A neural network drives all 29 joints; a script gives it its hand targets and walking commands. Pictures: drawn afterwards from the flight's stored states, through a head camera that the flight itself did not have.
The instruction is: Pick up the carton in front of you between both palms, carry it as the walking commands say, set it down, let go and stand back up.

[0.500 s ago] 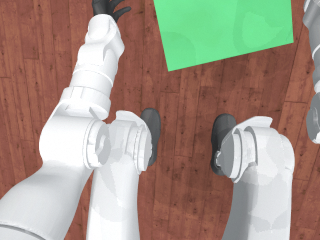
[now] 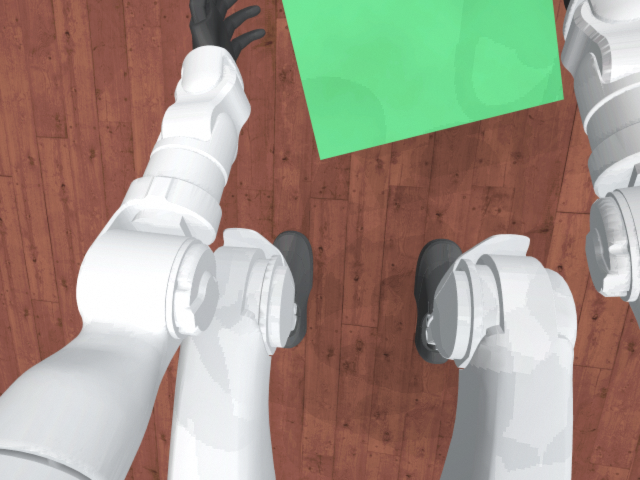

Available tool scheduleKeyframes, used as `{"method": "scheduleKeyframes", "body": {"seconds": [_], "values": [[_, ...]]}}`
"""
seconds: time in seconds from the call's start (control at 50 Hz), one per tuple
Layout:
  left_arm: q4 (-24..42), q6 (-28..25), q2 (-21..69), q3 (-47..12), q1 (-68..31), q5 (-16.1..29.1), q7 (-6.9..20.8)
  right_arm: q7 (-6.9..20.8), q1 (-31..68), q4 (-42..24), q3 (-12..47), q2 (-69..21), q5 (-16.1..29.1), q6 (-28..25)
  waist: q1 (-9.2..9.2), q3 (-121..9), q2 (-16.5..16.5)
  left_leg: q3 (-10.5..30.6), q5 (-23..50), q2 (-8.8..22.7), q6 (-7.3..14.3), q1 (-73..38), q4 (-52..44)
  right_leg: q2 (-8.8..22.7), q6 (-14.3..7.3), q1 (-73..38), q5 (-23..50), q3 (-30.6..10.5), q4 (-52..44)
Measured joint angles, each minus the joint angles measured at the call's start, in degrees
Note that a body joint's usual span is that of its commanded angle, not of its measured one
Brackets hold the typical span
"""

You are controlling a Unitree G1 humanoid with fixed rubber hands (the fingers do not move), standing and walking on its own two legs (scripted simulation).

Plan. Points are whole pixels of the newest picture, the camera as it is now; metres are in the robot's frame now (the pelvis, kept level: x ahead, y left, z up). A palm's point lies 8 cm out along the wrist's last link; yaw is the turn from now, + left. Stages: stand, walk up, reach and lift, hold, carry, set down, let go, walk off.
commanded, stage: reach and lift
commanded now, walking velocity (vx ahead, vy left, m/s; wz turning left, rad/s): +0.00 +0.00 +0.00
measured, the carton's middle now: (406, 46) +0.51 -0.08 -0.25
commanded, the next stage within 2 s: none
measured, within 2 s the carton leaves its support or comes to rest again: leaves its support in 0.34 s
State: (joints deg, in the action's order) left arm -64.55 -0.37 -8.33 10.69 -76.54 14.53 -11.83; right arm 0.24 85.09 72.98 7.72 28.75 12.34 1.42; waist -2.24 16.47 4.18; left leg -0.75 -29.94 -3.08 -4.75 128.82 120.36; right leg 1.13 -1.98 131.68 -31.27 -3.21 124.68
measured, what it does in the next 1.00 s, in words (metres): rises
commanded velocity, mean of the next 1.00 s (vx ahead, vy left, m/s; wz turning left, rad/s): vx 0.00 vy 0.00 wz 0.00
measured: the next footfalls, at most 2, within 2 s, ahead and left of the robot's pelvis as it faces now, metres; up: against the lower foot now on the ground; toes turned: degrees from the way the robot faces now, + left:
none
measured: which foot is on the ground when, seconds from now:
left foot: down 0.00-1.00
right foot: down 0.00-1.00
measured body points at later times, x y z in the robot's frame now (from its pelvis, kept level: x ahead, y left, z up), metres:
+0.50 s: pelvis +0.00 +0.00 -0.01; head +0.33 -0.09 +0.28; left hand +0.53 +0.10 -0.14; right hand +0.53 -0.21 -0.17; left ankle +0.14 +0.14 -0.34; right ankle +0.11 -0.12 -0.34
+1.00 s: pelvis +0.01 +0.02 +0.11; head +0.25 -0.04 +0.48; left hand +0.50 +0.09 +0.04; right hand +0.49 -0.21 +0.03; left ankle +0.14 +0.14 -0.34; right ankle +0.11 -0.12 -0.34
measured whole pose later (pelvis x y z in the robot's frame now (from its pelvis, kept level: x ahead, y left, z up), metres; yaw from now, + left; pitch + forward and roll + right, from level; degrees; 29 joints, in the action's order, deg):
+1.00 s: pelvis +0.01 +0.02 +0.11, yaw -7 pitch +41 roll +2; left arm -34.2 16.2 8.3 31.3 -52.5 -9.0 -9.8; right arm 2.0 61.0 49.6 -17.4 7.8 -11.8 18.8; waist -0.4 -8.7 2.3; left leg 3.0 -29.3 -5.9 -3.8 113.4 101.4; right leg -2.3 1.7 115.2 -27.9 -4.1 102.0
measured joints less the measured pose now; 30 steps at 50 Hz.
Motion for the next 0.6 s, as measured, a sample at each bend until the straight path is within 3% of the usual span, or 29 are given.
{"method": "scheduleKeyframes", "body": {"seconds": [0.08,0.14,0.3,0.42,0.52,0.6], "values": [[-0.9,-0.1,1.8,0.3,-2.6,-1.5,0.4,1.0,1.8,1.4,1.7,-0.9,0.8,0.1,0.48,0.6,-0.1,0.2,0.4,0.0,0.2,-0.1,-0.3,0.0,0.1,-0.3,0.4,0.2,-0.6],[-1.5,-0.3,3.5,5.0,-3.9,-4.8,-2.2,0.6,3.1,2.8,2.0,-1.8,-0.1,0.8,0.58,0.9,0.0,0.4,0.4,0.4,0.3,-0.3,-0.2,-0.4,0.3,-0.4,0.8,0.4,-0.8],[0.8,4.0,4.9,14.5,-4.0,-11.5,-1.6,0.4,5.2,3.2,-0.6,-3.6,-5.5,5.4,0.91,0.0,1.1,0.6,0.2,0.0,-0.1,0.9,1.6,-0.5,0.0,0.9,0.9,0.4,1.0],[5.7,6.7,5.1,14.2,-0.7,-10.2,-2.2,-1.8,0.2,-2.9,-1.3,-5.5,-6.0,8.0,0.36,-2.7,1.3,1.6,-0.5,-0.6,-1.0,1.5,2.6,-0.7,-0.5,1.7,0.4,1.1,1.8],[16.9,7.9,6.9,13.6,8.1,-7.5,-2.5,-4.1,-6.5,-11.7,-1.7,-8.2,-6.3,10.6,-0.05,-5.7,1.8,3.3,-1.7,-2.6,-2.6,0.1,2.1,-2.3,0.5,0.6,0.6,0.8,0.6],[24.4,10.0,9.2,14.3,15.0,-7.7,-2.2,-4.0,-11.6,-18.4,-5.0,-10.7,-8.5,14.0,1.03,-9.1,1.9,3.8,-2.0,-3.3,-2.7,-2.1,0.3,-3.3,2.0,-1.9,0.9,0.1,-1.9]]}}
